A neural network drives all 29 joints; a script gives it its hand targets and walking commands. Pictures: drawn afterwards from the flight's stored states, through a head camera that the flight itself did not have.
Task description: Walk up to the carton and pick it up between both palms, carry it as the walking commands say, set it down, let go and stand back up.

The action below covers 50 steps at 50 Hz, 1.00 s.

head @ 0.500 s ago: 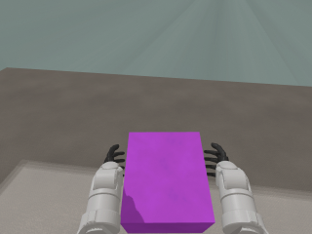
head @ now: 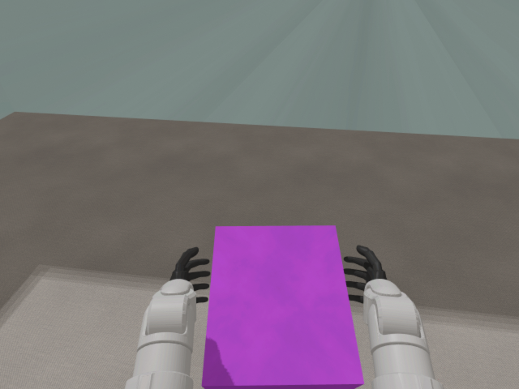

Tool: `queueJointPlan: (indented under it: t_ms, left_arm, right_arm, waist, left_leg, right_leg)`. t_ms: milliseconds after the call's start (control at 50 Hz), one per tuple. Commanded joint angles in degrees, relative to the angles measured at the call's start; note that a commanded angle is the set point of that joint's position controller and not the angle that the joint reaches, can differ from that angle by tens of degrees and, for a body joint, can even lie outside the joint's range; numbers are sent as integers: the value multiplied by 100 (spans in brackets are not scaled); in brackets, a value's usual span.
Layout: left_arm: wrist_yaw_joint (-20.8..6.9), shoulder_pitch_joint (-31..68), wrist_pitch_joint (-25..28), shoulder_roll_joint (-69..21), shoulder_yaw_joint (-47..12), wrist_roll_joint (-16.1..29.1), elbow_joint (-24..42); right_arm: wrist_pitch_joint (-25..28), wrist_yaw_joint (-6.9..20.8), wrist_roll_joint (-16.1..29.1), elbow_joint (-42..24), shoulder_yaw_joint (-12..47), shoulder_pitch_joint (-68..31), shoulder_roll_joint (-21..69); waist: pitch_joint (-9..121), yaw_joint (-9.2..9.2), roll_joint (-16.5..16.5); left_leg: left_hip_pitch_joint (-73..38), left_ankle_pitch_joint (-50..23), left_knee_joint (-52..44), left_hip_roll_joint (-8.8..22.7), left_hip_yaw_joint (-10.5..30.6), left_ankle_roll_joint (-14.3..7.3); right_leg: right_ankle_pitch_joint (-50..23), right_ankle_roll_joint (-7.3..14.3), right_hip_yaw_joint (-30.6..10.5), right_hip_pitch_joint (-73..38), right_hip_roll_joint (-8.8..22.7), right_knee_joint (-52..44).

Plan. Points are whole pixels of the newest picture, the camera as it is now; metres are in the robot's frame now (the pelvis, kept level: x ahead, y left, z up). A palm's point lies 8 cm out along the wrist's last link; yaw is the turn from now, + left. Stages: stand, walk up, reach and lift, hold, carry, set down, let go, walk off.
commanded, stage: hold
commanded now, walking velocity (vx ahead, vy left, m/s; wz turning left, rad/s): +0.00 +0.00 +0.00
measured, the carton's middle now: (276, 309) +0.31 +0.00 -0.04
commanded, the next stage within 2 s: carry in 1.40 s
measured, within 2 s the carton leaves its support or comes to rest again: neither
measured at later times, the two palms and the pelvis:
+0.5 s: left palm (180, 296) +0.27 +0.15 +0.04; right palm (376, 296) +0.28 -0.16 +0.05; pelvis -0.01 +0.00 +0.00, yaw +0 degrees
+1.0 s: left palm (179, 296) +0.28 +0.15 +0.05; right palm (375, 297) +0.27 -0.16 +0.05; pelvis -0.01 +0.00 +0.00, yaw +0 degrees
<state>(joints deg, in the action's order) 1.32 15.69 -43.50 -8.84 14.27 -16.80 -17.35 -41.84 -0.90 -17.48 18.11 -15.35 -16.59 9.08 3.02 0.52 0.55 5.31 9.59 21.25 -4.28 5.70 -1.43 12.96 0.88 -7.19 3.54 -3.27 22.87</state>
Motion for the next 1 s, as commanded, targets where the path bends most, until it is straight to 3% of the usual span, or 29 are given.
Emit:
queueJointPlan:
  t_ms: [0,980]
  left_arm:
    - [-1670,3381,313,-5471,-3205,1803,432]
    - [-1651,3289,261,-5602,-3315,1848,455]
  right_arm:
    - [187,1621,1730,-127,3186,-3051,5592]
    - [215,1660,1823,-219,3332,-3076,5503]
  waist:
    - [1287,-21,25]
    - [1210,18,-70]
  left_leg:
    - [-788,-848,-136,59,-50,130]
    - [-723,-603,-119,105,1,176]
  right_leg:
    - [-964,-105,114,310,40,-396]
    - [-674,24,137,394,-7,-395]
